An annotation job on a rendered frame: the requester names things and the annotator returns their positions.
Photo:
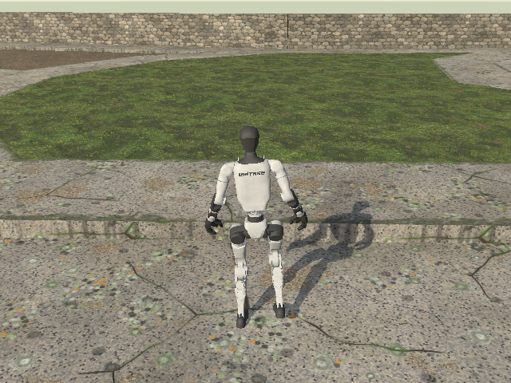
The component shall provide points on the robot right hand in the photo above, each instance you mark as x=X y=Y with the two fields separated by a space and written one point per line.
x=303 y=219

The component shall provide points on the robot left forearm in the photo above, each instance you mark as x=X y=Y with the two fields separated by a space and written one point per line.
x=213 y=210

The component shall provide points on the robot left hand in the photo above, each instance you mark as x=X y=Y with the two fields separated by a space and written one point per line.
x=215 y=223

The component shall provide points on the robot left foot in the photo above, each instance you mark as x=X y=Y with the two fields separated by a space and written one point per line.
x=241 y=322

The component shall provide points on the robot right forearm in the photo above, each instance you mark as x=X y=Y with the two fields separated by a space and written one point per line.
x=295 y=206

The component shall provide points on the robot left upper arm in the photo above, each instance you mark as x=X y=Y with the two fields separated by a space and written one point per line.
x=222 y=183

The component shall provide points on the robot right upper arm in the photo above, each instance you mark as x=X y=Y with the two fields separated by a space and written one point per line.
x=282 y=179

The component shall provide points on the robot head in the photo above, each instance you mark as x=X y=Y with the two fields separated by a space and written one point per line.
x=249 y=137

